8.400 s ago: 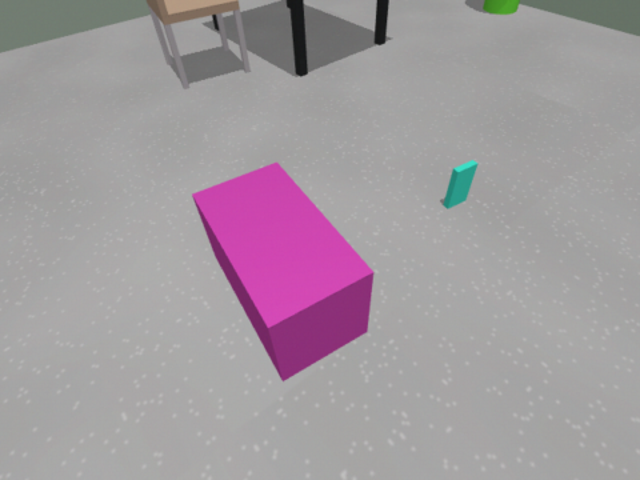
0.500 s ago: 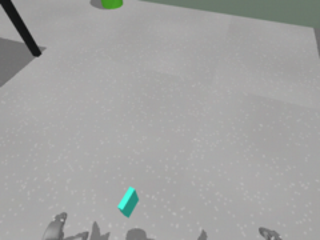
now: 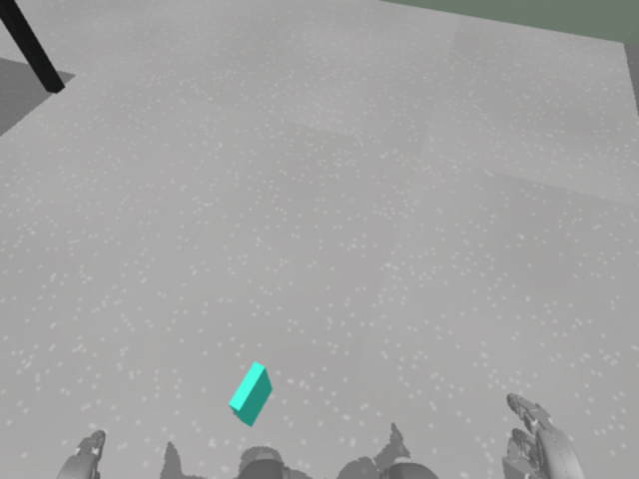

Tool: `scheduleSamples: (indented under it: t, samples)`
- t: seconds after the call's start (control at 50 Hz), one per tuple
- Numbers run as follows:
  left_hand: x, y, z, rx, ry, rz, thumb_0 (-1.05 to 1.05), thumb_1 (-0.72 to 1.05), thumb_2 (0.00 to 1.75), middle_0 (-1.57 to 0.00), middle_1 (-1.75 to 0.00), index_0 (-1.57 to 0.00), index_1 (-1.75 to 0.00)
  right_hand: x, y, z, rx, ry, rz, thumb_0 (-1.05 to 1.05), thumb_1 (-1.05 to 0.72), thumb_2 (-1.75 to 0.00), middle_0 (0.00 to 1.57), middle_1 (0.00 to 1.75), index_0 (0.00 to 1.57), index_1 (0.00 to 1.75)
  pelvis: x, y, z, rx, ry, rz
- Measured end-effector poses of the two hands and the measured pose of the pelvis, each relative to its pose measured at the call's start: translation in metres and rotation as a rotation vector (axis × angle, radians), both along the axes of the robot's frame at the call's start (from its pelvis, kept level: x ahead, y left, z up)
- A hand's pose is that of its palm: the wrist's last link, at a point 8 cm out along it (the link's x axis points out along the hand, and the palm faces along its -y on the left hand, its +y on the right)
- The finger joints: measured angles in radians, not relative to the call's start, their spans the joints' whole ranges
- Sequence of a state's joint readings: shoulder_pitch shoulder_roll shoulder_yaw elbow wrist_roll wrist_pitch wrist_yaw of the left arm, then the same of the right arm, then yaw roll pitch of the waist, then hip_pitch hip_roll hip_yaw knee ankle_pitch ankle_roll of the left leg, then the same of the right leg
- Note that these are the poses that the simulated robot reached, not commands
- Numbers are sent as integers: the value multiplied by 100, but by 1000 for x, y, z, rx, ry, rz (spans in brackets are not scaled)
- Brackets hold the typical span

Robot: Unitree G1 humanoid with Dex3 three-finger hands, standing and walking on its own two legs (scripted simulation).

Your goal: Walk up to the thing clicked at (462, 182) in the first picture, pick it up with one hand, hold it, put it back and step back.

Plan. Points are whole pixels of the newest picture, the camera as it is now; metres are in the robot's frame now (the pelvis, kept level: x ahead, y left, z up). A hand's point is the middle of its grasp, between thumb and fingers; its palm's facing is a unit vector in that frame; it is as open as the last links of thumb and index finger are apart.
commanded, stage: go down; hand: left
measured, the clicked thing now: (252, 396) +0.37 +0.19 -0.60
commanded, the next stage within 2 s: none
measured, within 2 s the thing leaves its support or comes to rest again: neither
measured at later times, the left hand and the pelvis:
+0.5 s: hand (115, 459) +0.19 +0.32 -0.18, palm faces +0.16 -0.95 -0.27, open 17.3 cm; pelvis -0.03 +0.00 -0.08, yaw +0 degrees
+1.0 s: hand (114, 420) +0.26 +0.36 -0.25, palm faces +0.18 -0.97 -0.17, open 17.7 cm; pelvis -0.06 -0.01 -0.20, yaw -3 degrees
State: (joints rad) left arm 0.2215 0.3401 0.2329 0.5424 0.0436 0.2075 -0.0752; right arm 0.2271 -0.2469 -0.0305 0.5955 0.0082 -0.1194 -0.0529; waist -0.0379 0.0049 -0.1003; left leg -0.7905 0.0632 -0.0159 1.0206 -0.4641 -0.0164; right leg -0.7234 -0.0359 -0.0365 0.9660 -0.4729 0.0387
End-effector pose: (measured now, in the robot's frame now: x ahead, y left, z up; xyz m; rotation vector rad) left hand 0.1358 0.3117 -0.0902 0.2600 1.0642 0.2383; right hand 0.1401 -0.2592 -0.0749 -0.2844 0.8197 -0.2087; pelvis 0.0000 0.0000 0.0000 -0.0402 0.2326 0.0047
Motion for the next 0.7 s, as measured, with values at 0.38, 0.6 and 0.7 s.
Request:
scheduleSamples:
  t: [0.38, 0.6, 0.7]
  samples:
    - [-3, 26, -31, -17, -82, 30, -1, -50, 5, -7, -4, -6, -5, 6, 11, -37, -28, -61, 68, 1, -90, -90, 20, 30, 21, 30, -15, -2, -43, -14, 105, 5]
    - [57, 62, -83, -41, -367, -10, -1, -53, 7, -5, -5, -4, -6, -11, -6, -117, -76, 38, 95, 1, -94, -91, 20, 30, 21, 30, -36, -3, -114, -17, 233, -11]
    - [65, 73, -100, -53, -420, -7, -1, -57, 5, -5, -3, -4, -4, -22, -9, -147, -72, 88, 90, 1, -93, -91, 20, 30, 21, 30, -43, -4, -137, -20, 265, -17]
